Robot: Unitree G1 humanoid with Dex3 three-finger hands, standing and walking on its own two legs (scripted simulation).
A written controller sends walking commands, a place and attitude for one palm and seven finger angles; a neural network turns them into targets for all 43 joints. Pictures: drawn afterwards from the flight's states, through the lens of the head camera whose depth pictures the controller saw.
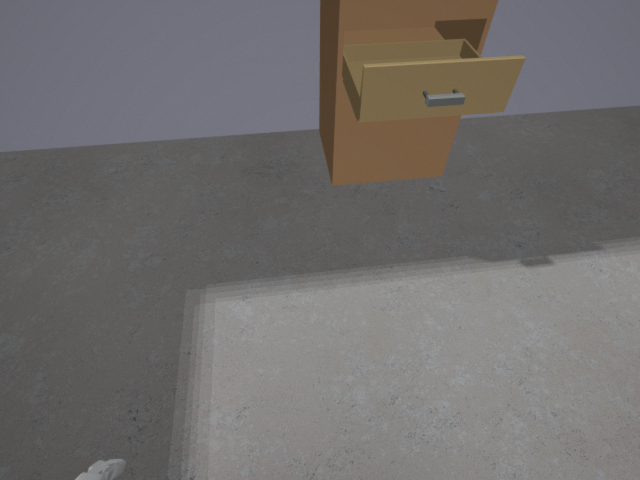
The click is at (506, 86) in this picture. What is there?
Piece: drawer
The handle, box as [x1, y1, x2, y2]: [423, 89, 465, 106]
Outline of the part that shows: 465,97 456,89 453,89 453,92 451,94 429,95 426,91 423,91 427,106 462,104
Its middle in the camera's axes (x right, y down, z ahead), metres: +0.37 -0.44 +1.19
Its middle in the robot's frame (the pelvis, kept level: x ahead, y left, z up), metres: +1.19 -0.32 -0.14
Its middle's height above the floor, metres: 0.62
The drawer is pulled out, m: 0.30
